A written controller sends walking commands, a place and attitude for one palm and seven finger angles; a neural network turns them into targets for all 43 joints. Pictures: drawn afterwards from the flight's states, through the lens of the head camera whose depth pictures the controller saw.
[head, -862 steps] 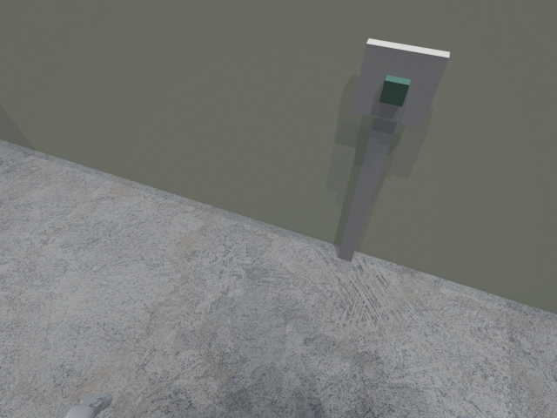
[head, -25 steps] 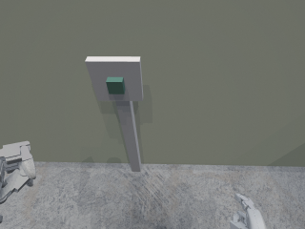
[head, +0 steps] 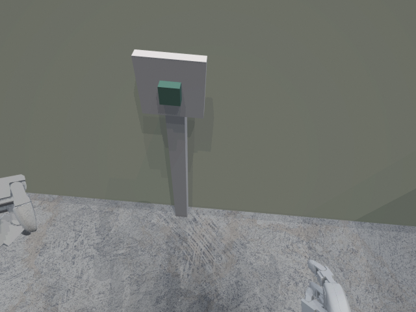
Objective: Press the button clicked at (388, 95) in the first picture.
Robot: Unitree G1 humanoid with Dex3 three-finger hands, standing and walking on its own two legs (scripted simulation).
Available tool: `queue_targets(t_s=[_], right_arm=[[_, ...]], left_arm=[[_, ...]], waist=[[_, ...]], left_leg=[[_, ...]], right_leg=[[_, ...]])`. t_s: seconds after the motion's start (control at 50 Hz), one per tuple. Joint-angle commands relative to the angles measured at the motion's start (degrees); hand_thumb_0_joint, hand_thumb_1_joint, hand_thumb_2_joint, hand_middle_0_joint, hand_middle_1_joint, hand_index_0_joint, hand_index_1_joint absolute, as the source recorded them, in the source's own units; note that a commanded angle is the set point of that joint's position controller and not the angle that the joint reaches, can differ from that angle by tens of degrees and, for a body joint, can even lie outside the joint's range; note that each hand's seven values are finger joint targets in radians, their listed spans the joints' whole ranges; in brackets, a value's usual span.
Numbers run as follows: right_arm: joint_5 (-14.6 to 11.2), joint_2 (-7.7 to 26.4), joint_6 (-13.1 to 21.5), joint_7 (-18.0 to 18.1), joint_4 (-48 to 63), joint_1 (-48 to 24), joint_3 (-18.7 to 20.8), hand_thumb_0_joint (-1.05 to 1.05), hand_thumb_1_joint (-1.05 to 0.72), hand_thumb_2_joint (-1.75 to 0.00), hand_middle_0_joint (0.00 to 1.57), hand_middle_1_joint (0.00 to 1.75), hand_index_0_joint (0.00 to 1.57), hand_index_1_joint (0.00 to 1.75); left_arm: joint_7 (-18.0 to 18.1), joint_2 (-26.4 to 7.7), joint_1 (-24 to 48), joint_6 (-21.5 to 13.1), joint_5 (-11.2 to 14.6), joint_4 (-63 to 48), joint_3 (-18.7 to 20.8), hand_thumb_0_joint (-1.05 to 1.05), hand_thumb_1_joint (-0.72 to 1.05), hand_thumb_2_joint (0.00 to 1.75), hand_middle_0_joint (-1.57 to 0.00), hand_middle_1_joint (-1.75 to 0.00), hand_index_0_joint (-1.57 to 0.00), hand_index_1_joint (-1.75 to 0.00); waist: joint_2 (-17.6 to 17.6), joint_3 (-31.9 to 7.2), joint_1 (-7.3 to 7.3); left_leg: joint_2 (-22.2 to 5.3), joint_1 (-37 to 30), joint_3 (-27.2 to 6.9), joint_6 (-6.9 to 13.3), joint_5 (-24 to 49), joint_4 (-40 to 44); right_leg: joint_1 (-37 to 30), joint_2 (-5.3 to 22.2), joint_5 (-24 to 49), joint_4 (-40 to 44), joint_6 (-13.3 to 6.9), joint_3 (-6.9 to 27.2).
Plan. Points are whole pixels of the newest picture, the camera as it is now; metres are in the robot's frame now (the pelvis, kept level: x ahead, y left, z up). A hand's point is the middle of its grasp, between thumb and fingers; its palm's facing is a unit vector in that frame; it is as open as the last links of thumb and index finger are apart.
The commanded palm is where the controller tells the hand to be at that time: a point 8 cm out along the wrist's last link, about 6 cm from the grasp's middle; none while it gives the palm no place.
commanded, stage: step back with the hand held close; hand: left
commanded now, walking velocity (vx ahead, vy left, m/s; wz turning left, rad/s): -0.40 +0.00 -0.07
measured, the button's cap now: (170, 92) +0.61 +0.14 +0.06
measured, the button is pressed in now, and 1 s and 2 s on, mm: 0 0 0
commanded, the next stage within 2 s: stop stepping back and stand still in 0.54 s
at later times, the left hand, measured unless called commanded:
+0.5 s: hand out of the picture +0.09 +0.27 +0.19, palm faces +0.40 -0.82 -0.42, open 3.1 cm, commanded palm +0.03 +0.30 +0.19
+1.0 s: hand out of the picture -0.03 +0.28 +0.19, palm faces +0.28 -0.89 -0.36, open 3.1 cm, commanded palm -0.05 +0.31 +0.19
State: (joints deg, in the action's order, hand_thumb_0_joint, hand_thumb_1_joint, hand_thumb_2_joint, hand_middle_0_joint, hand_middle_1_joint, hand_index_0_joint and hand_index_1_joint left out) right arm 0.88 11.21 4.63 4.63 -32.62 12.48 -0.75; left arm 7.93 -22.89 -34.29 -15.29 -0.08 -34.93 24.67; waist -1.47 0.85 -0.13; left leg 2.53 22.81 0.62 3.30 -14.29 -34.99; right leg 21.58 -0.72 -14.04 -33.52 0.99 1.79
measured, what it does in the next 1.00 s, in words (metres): walks backwards: right foot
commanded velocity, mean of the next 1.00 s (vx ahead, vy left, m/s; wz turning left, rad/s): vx -0.14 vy -0.02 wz -0.03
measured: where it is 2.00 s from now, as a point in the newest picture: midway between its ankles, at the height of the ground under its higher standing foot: outside the picture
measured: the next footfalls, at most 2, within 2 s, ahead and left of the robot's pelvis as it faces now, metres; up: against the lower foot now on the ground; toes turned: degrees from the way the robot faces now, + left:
right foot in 0.60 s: -0.21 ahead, -0.15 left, -0.01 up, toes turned -5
left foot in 1.06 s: -0.15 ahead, +0.19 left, +0.00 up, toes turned -10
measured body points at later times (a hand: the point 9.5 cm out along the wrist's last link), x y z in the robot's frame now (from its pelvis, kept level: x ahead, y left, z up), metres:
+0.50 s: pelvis -0.10 +0.02 +0.00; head -0.09 +0.06 +0.45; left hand +0.06 +0.31 +0.21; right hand +0.06 -0.21 -0.07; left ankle +0.04 +0.08 -0.73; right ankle -0.18 -0.14 -0.67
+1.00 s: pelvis -0.24 +0.06 +0.01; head -0.26 +0.11 +0.46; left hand -0.05 +0.33 +0.21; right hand -0.14 -0.22 -0.05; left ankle -0.17 +0.17 -0.69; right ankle -0.23 -0.07 -0.72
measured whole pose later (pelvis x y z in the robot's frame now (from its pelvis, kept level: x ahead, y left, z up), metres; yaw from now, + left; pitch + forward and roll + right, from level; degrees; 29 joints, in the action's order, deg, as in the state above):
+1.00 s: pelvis -0.24 +0.06 +0.01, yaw -12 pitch +0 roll +0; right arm 1.3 12.1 5.0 4.7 -38.4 15.7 -0.8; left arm 7.9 -23.1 -37.2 -11.3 1.4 -37.6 23.1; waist -6.7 -5.4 2.7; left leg -2.4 27.6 2.3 0.3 -18.6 -49.8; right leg 17.3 3.4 -19.1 -30.1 -2.2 -6.4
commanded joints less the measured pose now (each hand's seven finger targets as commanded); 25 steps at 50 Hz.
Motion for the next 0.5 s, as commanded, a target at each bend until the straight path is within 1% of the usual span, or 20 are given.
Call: queue_targets(t_s=[0.0, 0.04, 0.08, 0.1, 0.14, 0.18, 0.2, 0.22, 0.24, 0.26, 0.28, 0.3, 0.32, 0.34, 0.36, 0.38, 0.42, 0.44, 0.46, 0.48], right_arm=[[0.04, 8.32, 2.58, 0.02, 8.82, -5.93, 4.19, 0.00, -0.90, -0.90, 0.20, 0.30, 0.20, 0.30], [-0.01, 8.09, 1.59, 0.02, 9.30, -6.89, 4.27, 0.00, -0.90, -0.90, 0.20, 0.30, 0.20, 0.30], [-0.30, 8.04, 0.88, 0.02, 10.03, -7.26, 4.34, 0.00, -0.90, -0.90, 0.20, 0.30, 0.20, 0.30], [-0.39, 7.98, 0.63, 0.07, 10.33, -7.36, 4.39, 0.00, -0.90, -0.90, 0.20, 0.30, 0.20, 0.30], [-0.39, 8.15, 0.19, 0.25, 10.39, -6.99, 4.54, 0.00, -0.90, -0.90, 0.20, 0.30, 0.20, 0.30], [-0.62, 7.79, -0.30, 0.37, 9.54, -6.28, 4.65, 0.00, -0.90, -0.90, 0.20, 0.30, 0.20, 0.30], [-0.47, 7.29, -0.55, 0.35, 9.19, -6.18, 4.50, 0.00, -0.90, -0.90, 0.20, 0.30, 0.20, 0.30], [-0.35, 7.03, -0.67, 0.48, 8.94, -6.20, 4.40, 0.00, -0.90, -0.90, 0.20, 0.30, 0.20, 0.30], [-0.30, 7.47, -0.64, 0.75, 8.81, -6.18, 4.51, 0.00, -0.90, -0.90, 0.20, 0.30, 0.20, 0.30], [-0.34, 8.15, -0.44, 0.96, 8.94, -6.13, 4.45, 0.00, -0.90, -0.90, 0.20, 0.30, 0.20, 0.30], [-0.15, 8.75, 0.35, 1.38, 9.51, -6.61, 4.29, 0.00, -0.90, -0.90, 0.20, 0.30, 0.20, 0.30], [0.26, 9.84, 1.62, 1.61, 10.23, -7.87, 4.25, 0.00, -0.90, -0.90, 0.20, 0.30, 0.20, 0.30], [0.55, 9.21, 2.69, 1.67, 9.85, -8.05, 4.44, 0.00, -0.90, -0.90, 0.20, 0.30, 0.20, 0.30], [0.04, 7.91, 3.35, 1.68, 9.33, -7.69, 4.62, 0.00, -0.90, -0.90, 0.20, 0.30, 0.20, 0.30], [0.21, 8.64, 4.12, 1.18, 8.41, -7.80, 5.23, 0.00, -0.90, -0.90, 0.20, 0.30, 0.20, 0.30], [0.21, 8.48, 4.76, 0.61, 8.02, -7.92, 5.33, 0.00, -0.90, -0.90, 0.20, 0.30, 0.20, 0.30], [0.33, 7.54, 5.68, -0.31, 6.56, -7.39, 4.89, 0.00, -0.90, -0.90, 0.20, 0.30, 0.20, 0.30], [0.47, 7.52, 6.09, -0.45, 6.15, -7.43, 4.68, 0.00, -0.90, -0.90, 0.20, 0.30, 0.20, 0.30], [0.52, 7.00, 6.21, -0.72, 5.09, -6.52, 4.07, 0.00, -0.90, -0.90, 0.20, 0.30, 0.20, 0.30], [0.52, 7.00, 6.28, -1.12, 4.35, -5.76, 3.97, 0.00, -0.90, -0.90, 0.20, 0.30, 0.20, 0.30]], left_arm=[[0.03, -7.92, -1.68, -2.79, 1.35, -11.79, 4.14, 0.00, 0.90, 0.90, -1.30, -1.50, -1.30, -1.50], [0.01, -8.69, -2.51, -2.32, 1.64, -11.81, 4.86, 0.00, 0.90, 0.90, -1.30, -1.50, -1.30, -1.50], [0.00, -9.49, -2.62, -2.28, 1.55, -13.20, 5.67, 0.00, 0.90, 0.90, -1.30, -1.50, -1.30, -1.50], [0.09, -10.03, -2.58, -2.31, 1.57, -13.40, 6.27, 0.00, 0.90, 0.90, -1.30, -1.50, -1.30, -1.50], [0.49, -10.91, -1.52, -2.69, 1.60, -14.54, 7.15, 0.00, 0.90, 0.90, -1.30, -1.50, -1.30, -1.50], [1.13, -10.60, -1.66, -3.08, 1.90, -12.74, 6.91, 0.00, 0.90, 0.90, -1.30, -1.50, -1.30, -1.50], [1.55, -10.47, -1.37, -3.22, 2.05, -12.37, 6.76, 0.00, 0.90, 0.90, -1.30, -1.50, -1.30, -1.50], [1.91, -10.15, -1.36, -3.36, 2.02, -11.52, 6.42, 0.00, 0.90, 0.90, -1.30, -1.50, -1.30, -1.50], [2.13, -9.60, -0.79, -3.66, 1.96, -11.51, 5.74, 0.00, 0.90, 0.90, -1.30, -1.50, -1.30, -1.50], [2.29, -9.41, -0.34, -4.12, 1.69, -12.02, 5.59, 0.00, 0.90, 0.90, -1.30, -1.50, -1.30, -1.50], [2.41, -9.28, -0.36, -4.70, 1.32, -12.45, 5.88, 0.00, 0.90, 0.90, -1.30, -1.50, -1.30, -1.50], [2.24, -8.22, 0.23, -4.90, 0.68, -13.14, 6.11, 0.00, 0.90, 0.90, -1.30, -1.50, -1.30, -1.50], [2.12, -8.99, 2.66, -4.62, 0.29, -14.76, 6.61, 0.00, 0.90, 0.90, -1.30, -1.50, -1.30, -1.50], [2.00, -11.01, 4.93, -4.91, 0.46, -17.09, 6.84, 0.00, 0.90, 0.90, -1.30, -1.50, -1.30, -1.50], [1.85, -10.65, 3.07, -4.99, 0.41, -14.65, 7.37, 0.00, 0.90, 0.90, -1.30, -1.50, -1.30, -1.50], [1.81, -9.72, 1.13, -4.60, 0.70, -13.00, 7.19, 0.00, 0.90, 0.90, -1.30, -1.50, -1.30, -1.50], [1.60, -7.88, 0.57, -4.11, 1.50, -13.71, 4.60, 0.00, 0.90, 0.90, -1.30, -1.50, -1.30, -1.50], [1.52, -7.82, 0.38, -4.07, 1.74, -13.77, 3.63, 0.00, 0.90, 0.90, -1.30, -1.50, -1.30, -1.50], [1.16, -7.21, -0.07, -3.87, 2.16, -13.56, 2.40, 0.00, 0.90, 0.90, -1.30, -1.50, -1.30, -1.50], [0.72, -6.68, 0.50, -3.60, 2.46, -13.14, 1.25, 0.00, 0.90, 0.90, -1.30, -1.50, -1.30, -1.50]], waist=[[2.37, -15.53, 0.01], [1.54, -15.73, 0.05], [1.13, -14.75, -0.07], [0.61, -13.03, -0.20], [-0.41, -9.73, -0.72], [-3.93, -7.03, -0.91], [-4.92, -6.88, -1.04], [-5.48, -6.68, -1.13], [-3.21, -6.09, -1.49], [1.06, -5.04, -1.62], [7.38, -5.02, -1.59], [17.52, -5.33, -1.34], [18.78, -6.24, -0.98], [13.59, -7.91, -0.98], [10.42, -8.30, -0.15], [10.46, -8.50, 0.41], [12.03, -7.98, 0.91], [14.29, -7.90, 0.62], [14.98, -8.56, 0.62], [16.31, -10.04, 0.57]], left_leg=[[-8.42, -4.56, -6.04, -0.71, 23.19, 5.33], [-7.98, -3.81, -5.80, -0.53, 18.83, 5.01], [-7.56, -0.11, -6.23, -0.01, 9.35, 5.17], [-6.97, 1.49, -6.26, 0.19, 3.75, 4.93], [-5.09, 3.01, -5.94, 0.01, -9.73, 2.38], [-3.14, -3.23, -4.92, -1.23, -11.24, -4.88], [-3.03, -6.63, -4.82, -1.58, -10.18, -6.45], [-3.33, -8.45, -4.76, -1.53, -9.22, -5.50], [-4.34, -9.28, -6.17, -1.10, -9.53, -2.93], [-7.06, -7.96, -9.83, 0.06, -12.76, 1.88], [-11.37, -0.60, -14.89, 2.17, -19.23, 9.92], [-19.20, 15.54, -23.72, 5.57, -30.64, 24.92], [-23.62, 22.04, -28.57, 7.58, -31.27, 31.14], [-23.92, 17.87, -27.03, 7.38, -24.42, 28.92], [-22.94, 15.88, -23.39, 7.58, -22.67, 26.01], [-21.22, 14.41, -20.09, 6.80, -21.15, 25.15], [-17.67, 8.17, -14.71, 3.14, -17.77, 26.41], [-17.12, 6.42, -14.07, 1.71, -17.73, 27.67], [-15.77, 2.17, -12.48, -0.17, -15.73, 28.13], [-14.95, -2.16, -10.66, -2.80, -14.13, 28.09]], right_leg=[[-11.88, 5.47, 30.52, 0.01, -2.45, 6.45], [-11.15, 5.93, 28.43, 1.20, -2.50, 7.40], [-11.27, 6.43, 23.32, 2.52, -2.84, 9.07], [-9.54, 6.87, 18.74, 4.14, -3.10, 10.44], [-3.97, 8.60, 5.09, 9.13, -4.36, 13.33], [7.64, 11.71, -7.88, 15.15, -6.14, 14.76], [11.85, 12.63, -10.72, 16.20, -6.36, 13.65], [13.66, 12.24, -11.22, 15.83, -5.94, 12.12], [15.36, 10.74, -11.65, 14.33, -5.30, 10.38], [15.79, 8.13, -13.00, 10.47, -4.05, 8.28], [10.08, 3.84, -13.17, 2.37, -2.46, 5.44], [-4.91, -2.87, -8.49, -14.65, -0.23, 0.53], [-10.63, -5.51, -9.39, -29.59, 0.26, 0.83], [-7.96, -4.49, -11.11, -34.61, 0.13, 2.90], [-7.72, -4.49, -11.95, -35.30, 0.07, 3.57], [-7.70, -4.20, -12.62, -33.67, -0.02, 2.01], [-7.09, -3.83, -16.03, -22.71, -0.99, -2.63], [-8.16, -3.73, -17.26, -16.31, -1.54, -3.85], [-8.07, -4.20, -19.16, -8.70, -2.14, -5.34], [-8.38, -4.28, -20.30, -1.25, -3.01, -6.62]])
